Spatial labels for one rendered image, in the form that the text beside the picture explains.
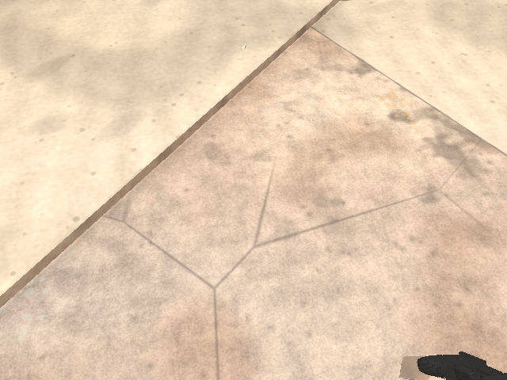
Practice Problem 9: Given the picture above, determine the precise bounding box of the robot right hand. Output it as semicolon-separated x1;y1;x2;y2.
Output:
417;351;507;380

